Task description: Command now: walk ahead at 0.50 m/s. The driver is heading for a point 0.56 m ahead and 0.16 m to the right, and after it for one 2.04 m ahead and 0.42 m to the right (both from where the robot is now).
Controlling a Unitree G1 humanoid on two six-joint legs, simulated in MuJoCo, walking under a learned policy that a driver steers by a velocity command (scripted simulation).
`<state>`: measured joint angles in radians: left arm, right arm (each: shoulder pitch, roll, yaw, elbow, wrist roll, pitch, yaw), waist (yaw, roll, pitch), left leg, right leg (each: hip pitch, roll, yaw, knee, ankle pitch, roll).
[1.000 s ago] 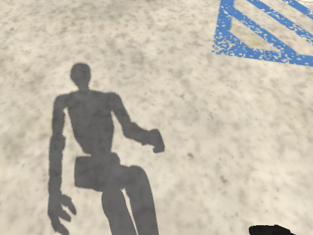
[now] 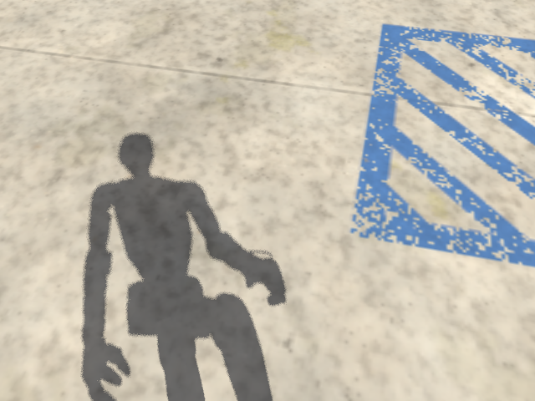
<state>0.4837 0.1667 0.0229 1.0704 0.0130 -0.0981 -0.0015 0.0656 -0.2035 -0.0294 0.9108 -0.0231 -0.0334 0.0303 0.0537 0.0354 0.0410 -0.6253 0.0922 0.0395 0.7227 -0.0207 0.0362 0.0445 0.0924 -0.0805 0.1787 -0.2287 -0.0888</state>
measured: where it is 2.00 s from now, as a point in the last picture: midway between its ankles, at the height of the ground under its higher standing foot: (386, 239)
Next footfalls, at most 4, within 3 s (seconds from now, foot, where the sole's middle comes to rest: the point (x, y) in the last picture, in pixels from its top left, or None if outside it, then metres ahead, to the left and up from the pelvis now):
0.16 left None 0.26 0.11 -0.78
0.72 right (331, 396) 0.50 -0.08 -0.78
1.26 left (327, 268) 0.87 -0.08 -0.78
1.76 right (426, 247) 0.96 -0.38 -0.78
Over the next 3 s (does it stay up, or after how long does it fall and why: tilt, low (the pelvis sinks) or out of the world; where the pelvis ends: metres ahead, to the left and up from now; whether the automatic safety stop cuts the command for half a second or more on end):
stays up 1.52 -0.32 0.00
